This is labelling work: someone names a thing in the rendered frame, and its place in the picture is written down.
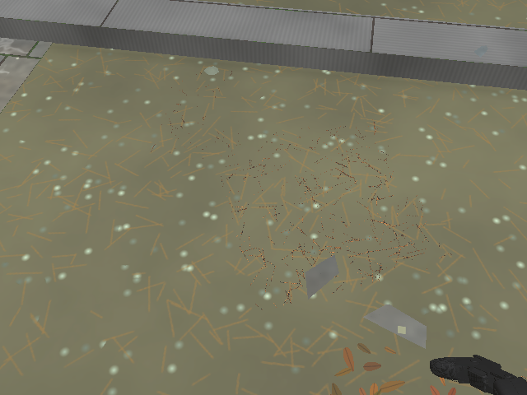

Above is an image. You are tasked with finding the right robot hand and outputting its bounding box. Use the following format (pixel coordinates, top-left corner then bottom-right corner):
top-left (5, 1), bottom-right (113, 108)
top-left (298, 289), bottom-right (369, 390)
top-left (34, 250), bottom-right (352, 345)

top-left (430, 355), bottom-right (527, 395)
